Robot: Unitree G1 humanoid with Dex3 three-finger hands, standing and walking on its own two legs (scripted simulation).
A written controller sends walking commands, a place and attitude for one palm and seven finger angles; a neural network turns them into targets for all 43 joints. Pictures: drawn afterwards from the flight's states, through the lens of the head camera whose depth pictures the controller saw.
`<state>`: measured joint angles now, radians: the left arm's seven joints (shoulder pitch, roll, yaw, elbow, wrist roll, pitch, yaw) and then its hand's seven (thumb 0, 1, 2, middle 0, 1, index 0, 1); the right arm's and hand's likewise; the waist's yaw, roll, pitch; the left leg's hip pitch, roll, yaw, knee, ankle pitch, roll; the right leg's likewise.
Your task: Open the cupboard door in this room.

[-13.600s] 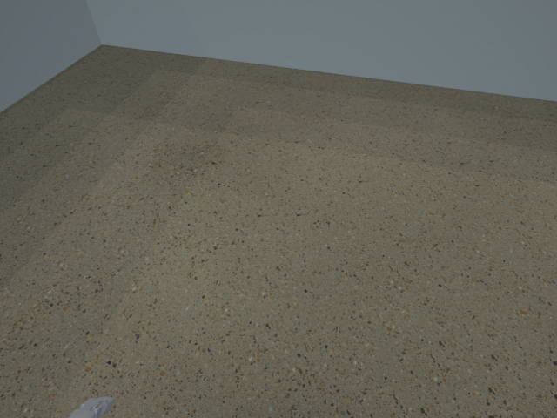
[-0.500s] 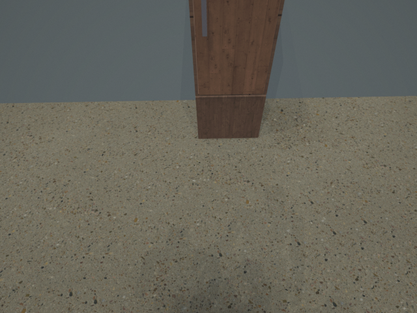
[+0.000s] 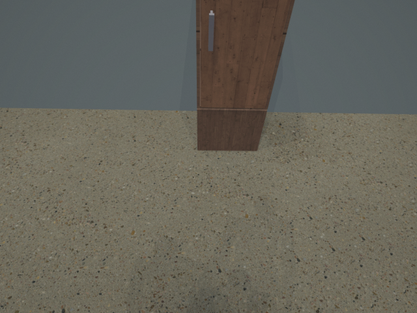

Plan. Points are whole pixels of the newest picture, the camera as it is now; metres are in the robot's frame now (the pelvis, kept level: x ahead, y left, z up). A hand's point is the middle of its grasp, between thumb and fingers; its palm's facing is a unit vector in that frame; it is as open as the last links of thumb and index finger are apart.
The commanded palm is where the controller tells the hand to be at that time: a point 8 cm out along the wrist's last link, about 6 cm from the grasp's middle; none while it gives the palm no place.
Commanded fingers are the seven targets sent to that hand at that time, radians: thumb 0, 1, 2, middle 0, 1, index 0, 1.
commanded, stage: stand and wait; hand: left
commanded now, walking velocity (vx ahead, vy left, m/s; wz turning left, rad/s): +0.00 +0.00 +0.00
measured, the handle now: (211, 31) +1.17 +0.09 +0.03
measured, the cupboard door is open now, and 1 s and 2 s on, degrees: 0 0 0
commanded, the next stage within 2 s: look at it before walking up in 0.34 s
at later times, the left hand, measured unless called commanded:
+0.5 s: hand out of the picture +0.01 +0.16 -0.18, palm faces +0.04 -0.98 -0.18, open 7.3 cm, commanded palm none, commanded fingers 0.00 0.90 0.90 -0.20 -0.30 -0.20 -0.30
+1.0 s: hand out of the picture +0.00 +0.15 -0.18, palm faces +0.03 -0.98 -0.18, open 7.4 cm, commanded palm none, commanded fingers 0.00 0.90 0.90 -0.20 -0.30 -0.20 -0.30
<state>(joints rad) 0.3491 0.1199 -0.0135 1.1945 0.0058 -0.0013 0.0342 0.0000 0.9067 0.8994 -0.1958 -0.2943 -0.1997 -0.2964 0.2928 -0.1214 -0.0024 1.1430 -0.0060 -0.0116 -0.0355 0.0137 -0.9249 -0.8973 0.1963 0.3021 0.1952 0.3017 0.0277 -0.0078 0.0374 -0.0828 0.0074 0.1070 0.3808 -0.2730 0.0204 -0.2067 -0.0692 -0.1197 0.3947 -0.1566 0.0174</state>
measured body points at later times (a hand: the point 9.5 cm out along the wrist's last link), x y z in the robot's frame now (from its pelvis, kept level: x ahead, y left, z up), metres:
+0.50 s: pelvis +0.02 +0.00 +0.00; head +0.02 +0.00 +0.45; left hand +0.01 +0.21 -0.16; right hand -0.01 -0.20 -0.17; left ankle -0.04 +0.10 -0.74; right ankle +0.03 -0.13 -0.74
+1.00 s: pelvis +0.01 -0.01 +0.00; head +0.02 -0.01 +0.45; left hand +0.00 +0.20 -0.16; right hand +0.00 -0.23 -0.16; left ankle -0.04 +0.10 -0.74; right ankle +0.03 -0.13 -0.74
